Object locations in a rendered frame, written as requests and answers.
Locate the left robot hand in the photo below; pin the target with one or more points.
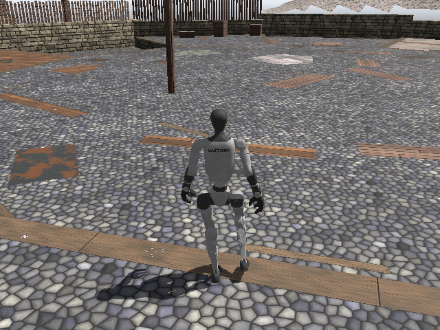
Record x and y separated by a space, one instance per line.
191 193

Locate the left robot shin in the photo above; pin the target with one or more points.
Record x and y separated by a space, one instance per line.
212 252

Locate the left robot forearm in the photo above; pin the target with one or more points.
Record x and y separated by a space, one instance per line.
187 182

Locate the left robot upper arm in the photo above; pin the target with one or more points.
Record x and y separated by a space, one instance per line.
194 156

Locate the right robot forearm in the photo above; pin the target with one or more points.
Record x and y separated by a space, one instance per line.
254 185

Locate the right robot foot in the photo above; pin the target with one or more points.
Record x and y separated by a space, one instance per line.
244 265

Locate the right robot upper arm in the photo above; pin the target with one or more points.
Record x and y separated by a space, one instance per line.
245 156

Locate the right robot hand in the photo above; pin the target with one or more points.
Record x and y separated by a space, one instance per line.
260 203

